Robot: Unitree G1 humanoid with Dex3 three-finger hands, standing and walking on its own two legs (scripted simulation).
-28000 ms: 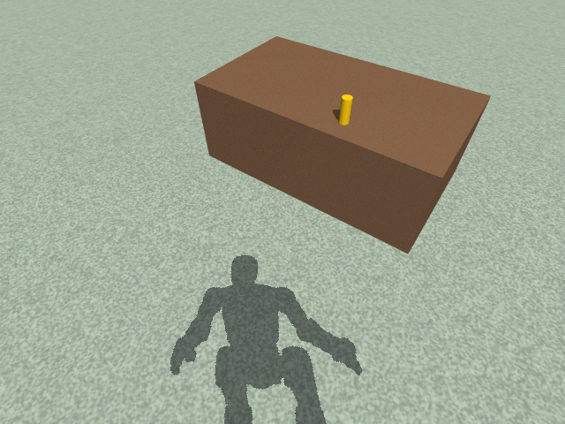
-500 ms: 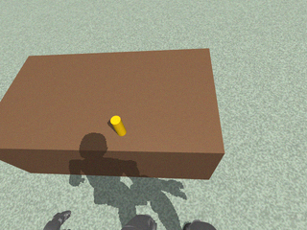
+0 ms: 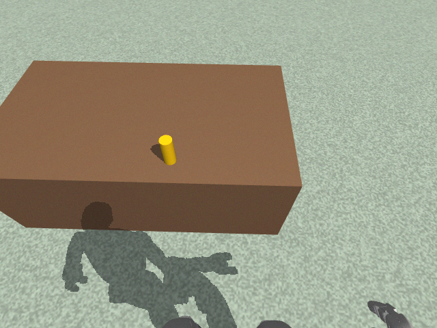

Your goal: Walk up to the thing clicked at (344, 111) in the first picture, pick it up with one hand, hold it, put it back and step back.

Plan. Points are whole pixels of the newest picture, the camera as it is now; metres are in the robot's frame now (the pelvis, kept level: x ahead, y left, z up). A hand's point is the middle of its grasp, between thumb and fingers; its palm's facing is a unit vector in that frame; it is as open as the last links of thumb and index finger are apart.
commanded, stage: step back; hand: left
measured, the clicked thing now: (168, 150) +0.67 +0.21 -0.26
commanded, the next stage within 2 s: none
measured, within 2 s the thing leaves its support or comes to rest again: neither
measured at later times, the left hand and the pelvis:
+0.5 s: hand out of the picture -0.02 +0.29 -0.15, palm faces +0.00 -0.91 -0.41, open 7.4 cm; pelvis -0.16 +0.02 +0.00, yaw +1 degrees
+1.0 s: hand out of the picture -0.21 +0.28 -0.13, palm faces -0.02 -0.90 -0.44, open 7.4 cm; pelvis -0.32 +0.00 +0.00, yaw +0 degrees
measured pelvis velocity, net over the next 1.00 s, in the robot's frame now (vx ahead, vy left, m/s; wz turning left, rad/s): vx -0.32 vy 0.00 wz -0.01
